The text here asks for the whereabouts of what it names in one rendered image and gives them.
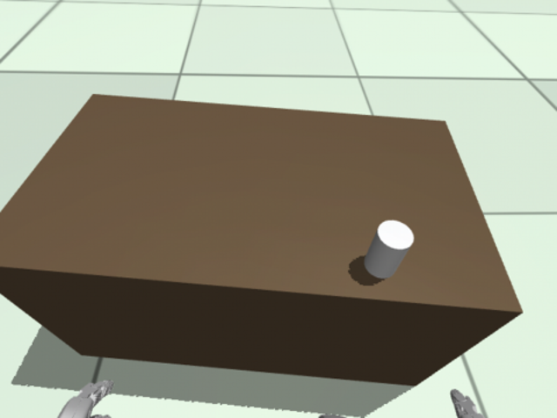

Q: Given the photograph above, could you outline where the right robot hand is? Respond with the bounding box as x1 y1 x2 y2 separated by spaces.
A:
451 389 485 418

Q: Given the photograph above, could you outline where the left robot hand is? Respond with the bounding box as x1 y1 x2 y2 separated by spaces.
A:
58 381 114 418

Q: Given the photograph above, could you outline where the can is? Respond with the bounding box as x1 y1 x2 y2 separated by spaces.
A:
364 220 414 279

